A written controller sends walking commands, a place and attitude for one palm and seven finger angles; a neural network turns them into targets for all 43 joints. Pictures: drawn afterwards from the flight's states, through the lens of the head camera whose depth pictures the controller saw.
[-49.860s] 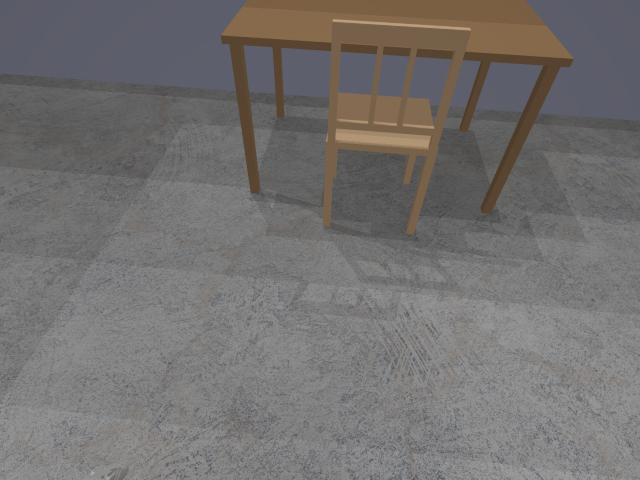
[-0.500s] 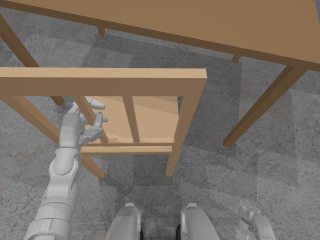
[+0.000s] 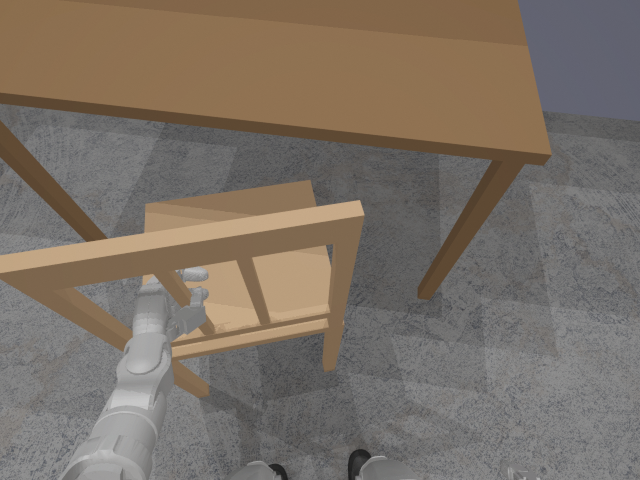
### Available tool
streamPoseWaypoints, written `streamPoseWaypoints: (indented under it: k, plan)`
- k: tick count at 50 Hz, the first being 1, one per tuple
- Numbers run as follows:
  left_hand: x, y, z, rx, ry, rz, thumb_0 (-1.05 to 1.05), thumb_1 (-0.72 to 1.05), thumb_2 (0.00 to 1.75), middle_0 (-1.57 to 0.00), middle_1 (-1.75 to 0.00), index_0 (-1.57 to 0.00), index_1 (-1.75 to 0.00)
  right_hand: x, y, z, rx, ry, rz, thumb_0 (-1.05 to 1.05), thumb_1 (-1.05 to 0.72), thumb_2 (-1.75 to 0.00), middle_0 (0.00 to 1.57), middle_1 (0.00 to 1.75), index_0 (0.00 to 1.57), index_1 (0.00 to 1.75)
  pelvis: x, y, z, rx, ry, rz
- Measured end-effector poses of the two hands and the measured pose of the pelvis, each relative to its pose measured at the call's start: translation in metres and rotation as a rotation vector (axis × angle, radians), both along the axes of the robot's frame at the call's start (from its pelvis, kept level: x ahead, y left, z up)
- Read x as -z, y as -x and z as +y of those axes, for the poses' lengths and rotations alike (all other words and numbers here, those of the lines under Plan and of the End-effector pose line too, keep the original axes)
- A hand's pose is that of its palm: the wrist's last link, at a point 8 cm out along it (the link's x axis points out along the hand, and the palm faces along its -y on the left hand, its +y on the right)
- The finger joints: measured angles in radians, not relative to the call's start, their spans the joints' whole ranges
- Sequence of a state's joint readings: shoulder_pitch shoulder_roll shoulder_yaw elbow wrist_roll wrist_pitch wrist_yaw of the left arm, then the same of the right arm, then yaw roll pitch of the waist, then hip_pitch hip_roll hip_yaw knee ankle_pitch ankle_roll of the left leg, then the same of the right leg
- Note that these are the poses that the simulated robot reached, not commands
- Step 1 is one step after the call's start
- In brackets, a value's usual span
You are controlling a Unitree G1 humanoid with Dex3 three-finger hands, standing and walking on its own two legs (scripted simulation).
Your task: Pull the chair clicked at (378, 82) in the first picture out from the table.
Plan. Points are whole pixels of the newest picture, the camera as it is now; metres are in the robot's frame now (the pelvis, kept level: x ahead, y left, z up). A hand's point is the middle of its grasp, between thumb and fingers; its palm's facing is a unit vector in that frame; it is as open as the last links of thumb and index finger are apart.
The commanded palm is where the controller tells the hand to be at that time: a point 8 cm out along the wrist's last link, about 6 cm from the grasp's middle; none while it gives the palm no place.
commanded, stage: step backward, pulling the chair out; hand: left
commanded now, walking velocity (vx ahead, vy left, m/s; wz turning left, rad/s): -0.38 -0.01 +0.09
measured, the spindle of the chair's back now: (189, 304) +0.36 +0.20 -0.10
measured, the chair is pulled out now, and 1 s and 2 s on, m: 0.17 0.23 0.31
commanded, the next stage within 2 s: none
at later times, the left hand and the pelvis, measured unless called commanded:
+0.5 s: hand (211, 356) +0.27 +0.14 -0.07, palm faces +0.04 -0.98 -0.21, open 4.9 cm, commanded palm +0.25 +0.19 -0.06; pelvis -0.05 +0.00 +0.00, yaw +1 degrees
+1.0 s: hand (210, 359) +0.27 +0.15 -0.07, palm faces +0.04 -0.97 -0.22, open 4.9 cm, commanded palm +0.25 +0.20 -0.07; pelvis -0.06 +0.00 +0.00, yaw +1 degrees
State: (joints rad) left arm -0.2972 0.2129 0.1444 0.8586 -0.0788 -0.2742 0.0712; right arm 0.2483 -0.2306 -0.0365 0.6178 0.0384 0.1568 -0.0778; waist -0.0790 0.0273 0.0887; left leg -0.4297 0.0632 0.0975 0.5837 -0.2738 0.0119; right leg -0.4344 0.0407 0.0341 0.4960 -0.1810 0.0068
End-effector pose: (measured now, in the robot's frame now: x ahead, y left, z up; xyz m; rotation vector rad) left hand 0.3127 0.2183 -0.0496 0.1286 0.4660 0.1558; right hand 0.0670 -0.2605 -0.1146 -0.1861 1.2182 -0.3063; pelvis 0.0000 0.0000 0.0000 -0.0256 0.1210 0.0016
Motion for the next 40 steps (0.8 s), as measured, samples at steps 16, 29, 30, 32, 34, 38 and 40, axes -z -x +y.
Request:
streamPoseWaypoints:
  k: [16, 29, 30, 32, 34, 38, 40]
  plan:
    - [-0.001, 0.049, -0.024, 0.025, -0.04, -0.001, -0.01, 0.75, 0.78, -0.36, -1.12, -0.49, -1.45, 0.008, 0.034, -0.005, -0.009, -0.019, -0.03, 0.0, -0.9, -0.9, 0.2, 0.3, 0.2, 0.3, -0.002, 0.042, -0.009, -0.009, -0.014, -0.048]
    - [-0.001, 0.063, -0.023, 0.084, -0.054, -0.009, -0.02, 0.74, 0.78, -0.35, -1.14, -0.49, -1.45, 0.005, 0.05, 0.006, -0.023, -0.007, -0.044, 0.0, -0.9, -0.9, 0.2, 0.3, 0.2, 0.3, 0.0, 0.052, 0.001, -0.008, -0.033, -0.067]
    - [-0.001, 0.063, -0.023, 0.081, -0.054, -0.01, -0.02, 0.74, 0.78, -0.35, -1.14, -0.49, -1.45, 0.007, 0.049, 0.008, -0.027, -0.013, -0.045, 0.0, -0.9, -0.9, 0.2, 0.3, 0.2, 0.3, 0.0, 0.052, 0.0, -0.009, -0.036, -0.07]
    - [-0.001, 0.064, -0.023, 0.07, -0.056, -0.009, -0.02, 0.73, 0.79, -0.35, -1.14, -0.49, -1.45, 0.01, 0.046, 0.011, -0.036, -0.027, -0.049, 0.0, -0.9, -0.9, 0.2, 0.3, 0.2, 0.3, 0.001, 0.052, -0.003, -0.01, -0.039, -0.077]
    - [-0.001, 0.064, -0.024, 0.055, -0.058, -0.006, -0.02, 0.73, 0.8, -0.35, -1.14, -0.49, -1.45, 0.013, 0.042, 0.012, -0.044, -0.04, -0.054, 0.0, -0.9, -0.9, 0.2, 0.3, 0.2, 0.3, 0.002, 0.052, -0.007, -0.011, -0.038, -0.082]
    - [-0.001, 0.064, -0.025, 0.032, -0.064, -0.004, -0.02, 0.72, 0.81, -0.36, -1.14, -0.49, -1.45, 0.016, 0.036, 0.01, -0.048, -0.055, -0.07, 0.0, -0.9, -0.9, 0.2, 0.3, 0.2, 0.3, 0.002, 0.051, -0.012, -0.011, -0.029, -0.081]
    - [-0.001, 0.064, -0.025, 0.027, -0.065, -0.002, -0.02, 0.72, 0.81, -0.36, -1.14, -0.49, -1.45, 0.015, 0.034, 0.007, -0.045, -0.049, -0.074, 0.0, -0.9, -0.9, 0.2, 0.3, 0.2, 0.3, 0.001, 0.052, -0.012, -0.008, -0.027, -0.079]
